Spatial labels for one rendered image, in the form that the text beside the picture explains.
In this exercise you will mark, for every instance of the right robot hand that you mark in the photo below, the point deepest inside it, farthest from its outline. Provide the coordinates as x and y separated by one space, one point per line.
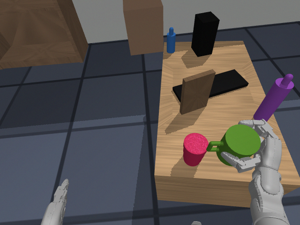
269 154

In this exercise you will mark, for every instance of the right robot arm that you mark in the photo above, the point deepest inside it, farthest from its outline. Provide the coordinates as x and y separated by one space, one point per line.
266 197

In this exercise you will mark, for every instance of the bookshelf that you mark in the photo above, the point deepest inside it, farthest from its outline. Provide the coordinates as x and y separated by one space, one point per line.
40 32

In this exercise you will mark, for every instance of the left robot hand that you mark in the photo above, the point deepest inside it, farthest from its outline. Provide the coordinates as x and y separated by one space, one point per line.
55 211

